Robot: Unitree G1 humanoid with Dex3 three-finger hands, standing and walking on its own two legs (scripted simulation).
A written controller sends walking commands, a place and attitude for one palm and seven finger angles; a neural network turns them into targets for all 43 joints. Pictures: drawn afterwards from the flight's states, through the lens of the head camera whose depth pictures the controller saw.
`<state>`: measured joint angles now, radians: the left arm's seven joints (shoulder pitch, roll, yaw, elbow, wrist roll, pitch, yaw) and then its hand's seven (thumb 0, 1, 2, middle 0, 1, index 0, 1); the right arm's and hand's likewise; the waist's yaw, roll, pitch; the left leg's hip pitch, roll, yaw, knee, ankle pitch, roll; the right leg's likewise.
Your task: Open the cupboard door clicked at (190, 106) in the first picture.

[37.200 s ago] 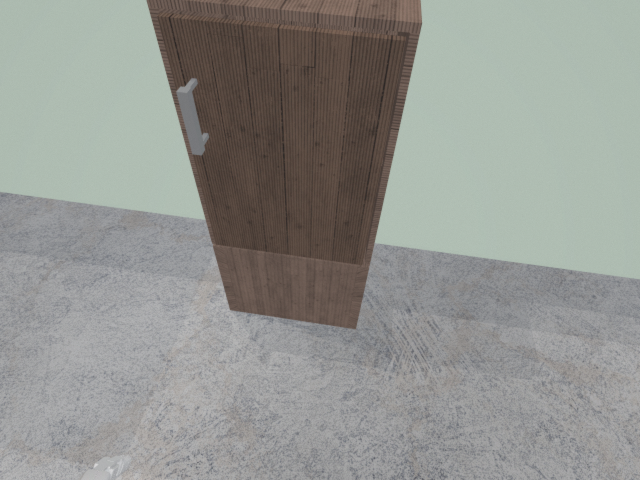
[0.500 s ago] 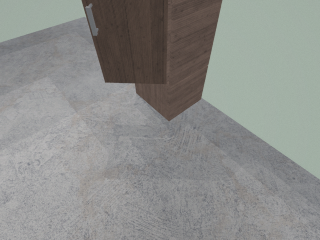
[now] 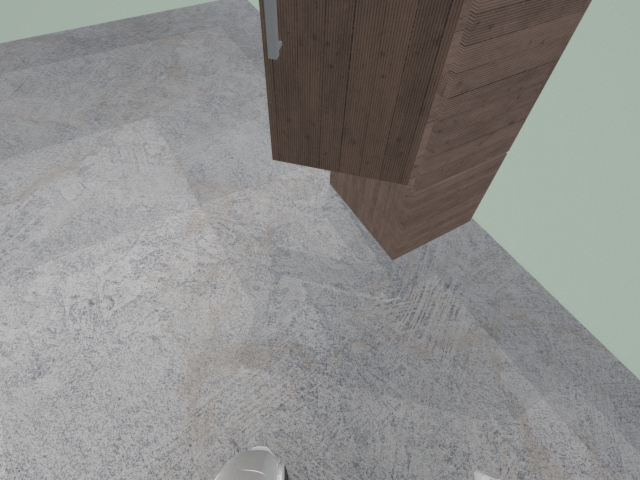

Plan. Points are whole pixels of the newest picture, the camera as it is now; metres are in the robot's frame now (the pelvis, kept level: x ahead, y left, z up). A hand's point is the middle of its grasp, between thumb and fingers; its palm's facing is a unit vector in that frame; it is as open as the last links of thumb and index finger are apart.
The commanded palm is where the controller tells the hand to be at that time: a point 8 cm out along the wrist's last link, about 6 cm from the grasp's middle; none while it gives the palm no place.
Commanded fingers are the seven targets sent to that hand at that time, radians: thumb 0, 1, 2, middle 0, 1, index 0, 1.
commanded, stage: take the last steps up to it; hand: left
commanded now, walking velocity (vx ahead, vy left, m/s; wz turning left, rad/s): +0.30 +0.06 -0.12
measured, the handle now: (274, 21) +0.95 +0.20 +0.08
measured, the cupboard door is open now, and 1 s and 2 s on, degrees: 46 46 46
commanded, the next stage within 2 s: come to a stop and stand still in 0.74 s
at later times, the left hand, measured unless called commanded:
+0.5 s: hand (228, 368) +0.27 +0.17 -0.13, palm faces -0.05 -0.97 -0.22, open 7.4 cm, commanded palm none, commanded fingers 0.00 0.90 0.90 -0.20 -0.30 -0.20 -0.30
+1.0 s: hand (204, 325) +0.35 +0.23 -0.16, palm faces -0.03 -0.99 -0.15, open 7.4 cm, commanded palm none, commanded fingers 0.00 0.90 0.90 -0.20 -0.30 -0.20 -0.30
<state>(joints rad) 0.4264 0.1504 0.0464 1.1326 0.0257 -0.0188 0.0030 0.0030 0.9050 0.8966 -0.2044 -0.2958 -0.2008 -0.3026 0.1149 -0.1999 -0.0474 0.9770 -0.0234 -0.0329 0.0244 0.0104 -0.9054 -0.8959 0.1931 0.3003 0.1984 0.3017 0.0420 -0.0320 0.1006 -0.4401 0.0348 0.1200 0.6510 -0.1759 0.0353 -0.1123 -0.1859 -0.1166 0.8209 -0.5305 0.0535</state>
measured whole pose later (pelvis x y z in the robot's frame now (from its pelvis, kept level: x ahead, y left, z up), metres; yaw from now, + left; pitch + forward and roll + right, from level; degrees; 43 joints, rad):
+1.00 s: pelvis +0.33 +0.07 +0.02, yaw -6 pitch -1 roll +0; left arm 0.27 0.16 0.04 1.08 0.02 0.01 0.02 0.00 0.91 0.90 -0.20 -0.29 -0.20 -0.30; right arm 0.15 -0.14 -0.02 1.02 -0.02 -0.03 -0.05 0.00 -0.93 -0.89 0.20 0.30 0.20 0.30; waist 0.03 -0.04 0.07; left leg -0.28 0.02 0.16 0.49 -0.19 0.06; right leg -0.39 -0.06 -0.05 0.95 -0.44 0.01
